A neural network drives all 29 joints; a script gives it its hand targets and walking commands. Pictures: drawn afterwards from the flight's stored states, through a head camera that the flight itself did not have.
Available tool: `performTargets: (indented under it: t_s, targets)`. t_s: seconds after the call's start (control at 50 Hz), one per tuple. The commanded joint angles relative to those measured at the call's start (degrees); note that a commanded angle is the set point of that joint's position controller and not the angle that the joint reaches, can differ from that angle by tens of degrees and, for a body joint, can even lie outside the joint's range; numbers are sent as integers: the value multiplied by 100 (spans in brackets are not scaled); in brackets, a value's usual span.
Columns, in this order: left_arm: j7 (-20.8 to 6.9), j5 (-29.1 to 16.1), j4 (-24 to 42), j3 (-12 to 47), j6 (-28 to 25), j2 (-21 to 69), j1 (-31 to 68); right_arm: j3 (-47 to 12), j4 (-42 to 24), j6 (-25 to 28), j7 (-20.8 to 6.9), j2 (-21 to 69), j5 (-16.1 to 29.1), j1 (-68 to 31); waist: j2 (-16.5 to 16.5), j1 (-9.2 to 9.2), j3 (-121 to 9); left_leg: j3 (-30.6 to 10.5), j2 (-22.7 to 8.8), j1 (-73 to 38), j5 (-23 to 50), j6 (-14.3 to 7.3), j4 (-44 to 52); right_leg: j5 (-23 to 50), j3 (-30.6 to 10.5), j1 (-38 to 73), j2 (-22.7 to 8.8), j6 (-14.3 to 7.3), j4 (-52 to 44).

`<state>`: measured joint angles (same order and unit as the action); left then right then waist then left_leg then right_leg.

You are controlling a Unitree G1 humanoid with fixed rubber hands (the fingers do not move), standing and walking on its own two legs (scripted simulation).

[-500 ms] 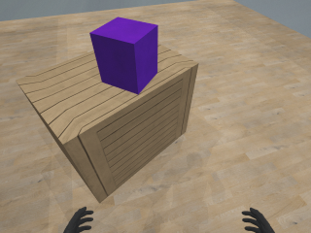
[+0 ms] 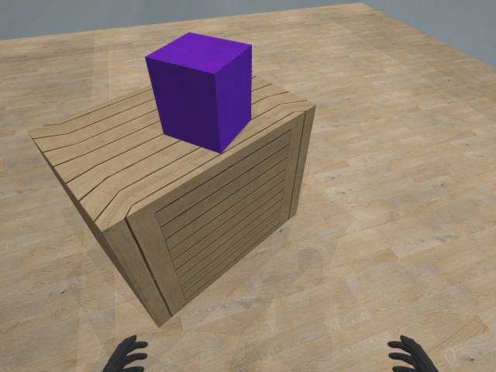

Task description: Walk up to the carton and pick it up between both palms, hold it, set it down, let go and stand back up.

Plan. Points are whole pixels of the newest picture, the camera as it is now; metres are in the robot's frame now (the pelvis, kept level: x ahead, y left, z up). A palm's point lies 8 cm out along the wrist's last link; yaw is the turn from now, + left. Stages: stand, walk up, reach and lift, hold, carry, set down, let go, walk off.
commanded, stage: stand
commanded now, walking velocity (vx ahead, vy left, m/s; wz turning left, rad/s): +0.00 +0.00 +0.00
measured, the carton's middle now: (204, 92) +0.88 +0.17 +0.02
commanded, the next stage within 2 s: walk up in 0.16 s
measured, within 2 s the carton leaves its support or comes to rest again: neither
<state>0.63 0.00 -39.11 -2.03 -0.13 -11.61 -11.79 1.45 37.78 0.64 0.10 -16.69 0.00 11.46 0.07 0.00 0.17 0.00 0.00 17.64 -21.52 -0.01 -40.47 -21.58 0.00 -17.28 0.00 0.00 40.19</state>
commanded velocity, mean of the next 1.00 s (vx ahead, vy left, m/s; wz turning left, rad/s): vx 0.00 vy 0.00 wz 0.00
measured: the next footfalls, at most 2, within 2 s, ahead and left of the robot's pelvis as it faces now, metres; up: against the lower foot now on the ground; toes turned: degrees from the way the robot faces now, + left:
left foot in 0.66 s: +0.11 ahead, +0.13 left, +0.00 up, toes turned +5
right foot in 1.18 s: +0.34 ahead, -0.09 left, +0.00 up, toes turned +11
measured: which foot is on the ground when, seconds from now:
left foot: down 0.00-0.48, up 0.50-0.64, down 0.66-1.00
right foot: down 0.00-0.66, up 0.68-1.00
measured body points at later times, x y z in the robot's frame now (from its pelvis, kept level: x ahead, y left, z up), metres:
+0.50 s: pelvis +0.00 +0.00 +0.00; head -0.01 +0.00 +0.45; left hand +0.13 +0.26 -0.10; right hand +0.14 -0.28 -0.09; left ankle +0.00 +0.12 -0.72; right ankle +0.00 -0.12 -0.72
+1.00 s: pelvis +0.10 -0.01 -0.01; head +0.09 +0.04 +0.43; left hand +0.19 +0.29 -0.13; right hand +0.23 -0.30 -0.07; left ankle +0.07 +0.13 -0.72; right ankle +0.23 -0.07 -0.66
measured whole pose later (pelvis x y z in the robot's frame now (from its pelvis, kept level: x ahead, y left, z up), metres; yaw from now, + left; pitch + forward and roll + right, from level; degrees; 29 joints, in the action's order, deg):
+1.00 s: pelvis +0.10 -0.01 -0.01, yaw +10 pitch -4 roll +1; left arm -4.3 0.0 -40.7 -8.8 -0.8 -18.3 -10.7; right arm 3.9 39.7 5.5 1.4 -17.7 0.0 21.4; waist -8.6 -0.3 3.9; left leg -5.0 3.1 16.2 -24.5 -0.5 -44.5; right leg -17.5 3.4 -37.8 -0.7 -0.9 64.6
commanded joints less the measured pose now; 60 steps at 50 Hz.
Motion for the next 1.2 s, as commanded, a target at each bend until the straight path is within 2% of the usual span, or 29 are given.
performTargets:
  t_s: [0.0, 0.14, 0.32, 0.34, 0.38, 0.4, 0.42, 0.44, 0.46, 0.52, 0.56, 0.6, 0.62, 0.64, 0.66, 0.68, 0.7, 0.74, 0.78, 0.82, 0.9, 1.0, 1.02, 1.04, 1.1, 1.12, 1.14, 1.16, 1.18]
  targets:
    - [43, 98, 177, -442, -362, -1754, 391, 373, -158, 288, 14, -1213, -122, -248, -99, 27, 172, -496, -446, -127, 1527, -466, 711, 1597, -782, -45, -589, -524, -904]
    - [31, 115, 169, -391, -376, -1609, 310, 404, -118, 285, 74, -1347, -154, -474, -269, -149, 123, -656, -490, -93, 1528, -529, 696, 1617, -656, 99, -539, -511, -880]
    - [60, 108, 17, -429, -307, -1839, 348, 384, 41, 301, 67, -1317, -123, -305, -152, 14, 227, -560, -448, -113, 1678, -462, 882, 1742, -619, 101, -518, -475, -877]
    - [-180, 352, 724, -872, -399, -2159, 449, 602, 27, 372, -66, -1822, -107, 786, -354, -171, 281, -2013, -763, 656, -503, -871, 1113, -1145, -315, 470, -398, -634, -273]
    - [-316, 436, 717, -908, -446, -2310, 425, 712, 12, 403, -121, -2170, -138, 668, -248, -284, 854, -2769, -740, 1602, -2985, -964, 1469, -2703, -1104, 128, -540, -820, -581]
    - [-380, 412, 691, -943, -457, -2369, 322, 693, -175, 373, -164, -2099, -199, 372, -162, -475, 1285, -2556, -481, 2373, -3066, -778, 1431, -2899, -1301, 373, -567, -828, -857]
    - [-376, 409, 577, -991, -466, -2496, -105, 652, -296, 385, -172, -1935, -201, 52, -422, -645, 1270, -1575, -113, 2863, -2050, -456, 1062, -3016, -1529, 1194, -830, -964, -1615]
    - [-343, 380, 401, -1042, -519, -2584, -735, 547, -555, 386, -164, -1493, -195, -456, -1132, -1009, 1120, -137, 345, 3771, -752, -105, -560, -3218, -2428, 2313, -1699, -1366, -2813]
    - [-327, 360, 391, -1114, -575, -2602, -871, 484, -484, 390, -127, -1434, -223, -382, -1424, -1030, 910, 66, 6, 3940, -716, -112, -1669, -2154, -3014, 2478, -2614, -1708, -3123]
    - [-354, 338, 621, -1044, -520, -2260, -103, 530, -350, 442, -220, -1623, -96, 139, -754, -631, 487, -58, -533, 2625, -539, -20, -1120, 267, -1722, 2021, -2258, -1650, -2448]
    - [-405, 381, 758, -1078, -461, -2409, 428, 595, -270, 459, -277, -1589, -102, 691, -1404, -281, 406, 15, -512, 1518, -626, -80, -661, -181, -1254, 1000, -2093, -1487, -2306]
    - [-467, 398, 905, -1076, -366, -2412, 1196, 697, 157, 492, -235, -1701, -55, 1799, -1433, 449, 406, 100, -276, -238, -92, -129, 573, -954, -564, -403, -1594, -1122, -1234]
    - [-453, 429, 1007, -984, -307, -2025, 1467, 870, 482, 538, -131, -1873, -166, 2658, -546, 952, 251, -760, -123, -1733, -300, -261, 1149, -300, 180, -1491, -826, -697, 1100]
    - [-493, 373, 1092, -840, -293, -1375, 1434, 1053, 524, 599, -3, -2604, -304, 3029, 1563, 1072, 479, -3647, -1164, -2331, -1265, -510, 2427, -995, 437, -3174, 253, -343, 3143]
    - [-470, 313, 1120, -808, -248, -1652, 1174, 1017, 287, 627, 41, -2746, -158, 2553, 1404, 655, 517, -5640, -1668, -1910, -2027, -677, 3339, -908, -357, -3476, 377, -304, 3404]
    - [-468, 285, 950, -784, -237, -1908, 776, 986, 60, 652, 74, -2692, -84, 1750, 1218, 293, 750, -5895, -1820, -1581, -2097, -754, 3404, -648, -675, -3387, 149, -322, 3400]
    - [-464, 255, 858, -770, -267, -2047, 487, 924, -72, 658, 112, -2563, -91, 1422, 1036, 56, 633, -5522, -1684, -1573, -1249, -919, 2987, -488, -797, -3123, -23, -289, 3387]
    - [-470, 215, 801, -815, -266, -2070, 513, 752, -68, 736, 192, -2099, -92, 1506, 601, 73, 252, -3968, -1300, -2048, 1186, -750, 2235, -45, -762, -3060, -225, -270, 3233]
    - [-468, 242, 754, -824, -175, -2030, 564, 708, 29, 756, 245, -1992, -72, 1722, 702, 41, 402, -3198, -1073, -1338, 1830, -636, 1973, 75, -684, -2789, -440, -181, 2785]
    - [-484, 337, 762, -864, -105, -2067, 970, 776, 46, 757, 282, -1986, -84, 1962, 505, 213, 542, -3542, -1177, -1052, 884, -723, 2112, 308, -664, -2747, -412, -127, 2687]
    - [-530, 358, 787, -900, -119, -2090, 1147, 757, -13, 740, 302, -2083, -136, 1663, 938, 134, 924, -3370, -1071, -486, 235, -989, 2197, 594, -576, -2902, -377, -73, 2232]
    - [-617, 346, 858, -924, -182, -2144, 1348, 832, -49, 773, 360, -2293, -172, 1452, 754, 53, 1040, -3583, -1450, -59, -1324, -1383, 2225, 632, -784, -2808, -641, -148, 1707]
    - [-625, 348, 916, -954, -189, -2177, 1323, 858, -99, 763, 375, -2390, -183, 1334, 1057, 3, 1341, -3867, -1534, -80, -1470, -1418, 2216, 668, -961, -2931, -757, -128, 1744]
    - [-639, 309, 902, -952, -208, -2242, 1343, 884, -91, 771, 415, -2481, -189, 1219, 722, -64, 1261, -3912, -1574, -52, -1647, -1471, 2104, 430, -1093, -2848, -706, -167, 1474]
    - [-606, 286, 701, -1083, -295, -2352, 504, 817, -207, 749, 415, -2387, -266, 600, 848, -560, 964, -3151, -1546, 586, -411, -1232, 1135, -200, -1142, -1246, -825, -119, 628]
    - [-573, 261, 358, -1208, -354, -2341, -547, 771, -362, 723, 412, -2221, -285, 130, 433, -1231, 738, -2565, -1127, 1934, 208, -825, -13, 83, -1302, 662, -762, -131, -10]
    - [-468, 308, 89, -1308, -461, -2659, -1433, 625, -202, 688, 448, -1560, -260, 527, -863, -1415, 86, -1325, -93, 2501, 471, -395, -2339, -882, -1587, 1999, -680, 97, -594]
    - [-367, 403, 211, -1318, -501, -2899, -1787, 428, -216, 661, 438, -978, -256, 597, -2006, -1667, 407, -1043, 729, 3547, -867, -124, -4271, -2728, -2888, 1935, -1523, 379, -1646]
    - [-318, 261, 396, -1258, -483, -2866, -962, 479, -50, 607, 471, -1352, -201, 1288, -1981, -950, 461, -616, 876, 3483, -651, -86, -4719, -3982, -3877, 1346, -1841, 1070, -3355]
